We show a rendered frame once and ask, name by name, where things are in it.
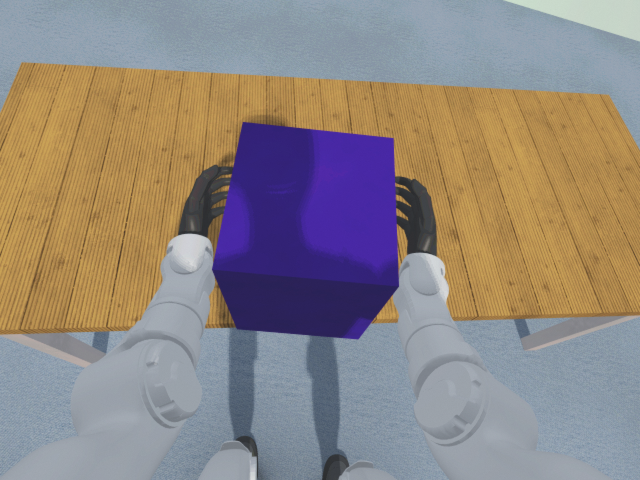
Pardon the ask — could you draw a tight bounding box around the robot left shin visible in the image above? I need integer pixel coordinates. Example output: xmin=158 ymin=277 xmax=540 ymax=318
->
xmin=219 ymin=441 xmax=250 ymax=453

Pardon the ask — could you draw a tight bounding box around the robot left hand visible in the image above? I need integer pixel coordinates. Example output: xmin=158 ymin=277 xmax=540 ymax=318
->
xmin=178 ymin=165 xmax=233 ymax=238

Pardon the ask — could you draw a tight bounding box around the carton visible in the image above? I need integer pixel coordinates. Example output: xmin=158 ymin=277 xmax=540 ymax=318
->
xmin=212 ymin=122 xmax=399 ymax=339

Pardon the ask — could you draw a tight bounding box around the right robot upper arm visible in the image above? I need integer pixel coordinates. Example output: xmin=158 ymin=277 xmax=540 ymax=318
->
xmin=414 ymin=361 xmax=613 ymax=480

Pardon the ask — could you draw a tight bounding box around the left robot upper arm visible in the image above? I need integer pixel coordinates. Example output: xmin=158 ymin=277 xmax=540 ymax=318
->
xmin=0 ymin=339 xmax=202 ymax=480

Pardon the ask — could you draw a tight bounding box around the robot right forearm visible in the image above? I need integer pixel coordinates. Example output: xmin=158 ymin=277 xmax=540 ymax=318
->
xmin=393 ymin=253 xmax=493 ymax=400

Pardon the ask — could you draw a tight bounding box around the table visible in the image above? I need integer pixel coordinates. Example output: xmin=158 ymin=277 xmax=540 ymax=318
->
xmin=0 ymin=62 xmax=640 ymax=368

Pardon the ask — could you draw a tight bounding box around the robot left forearm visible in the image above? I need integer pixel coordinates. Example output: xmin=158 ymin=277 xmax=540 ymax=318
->
xmin=70 ymin=234 xmax=215 ymax=434

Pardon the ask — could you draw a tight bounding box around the robot left foot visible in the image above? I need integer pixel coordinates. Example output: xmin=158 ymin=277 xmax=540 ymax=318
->
xmin=235 ymin=436 xmax=258 ymax=478

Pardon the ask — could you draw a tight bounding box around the robot right hand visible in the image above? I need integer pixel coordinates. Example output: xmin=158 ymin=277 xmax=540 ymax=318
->
xmin=395 ymin=176 xmax=437 ymax=257

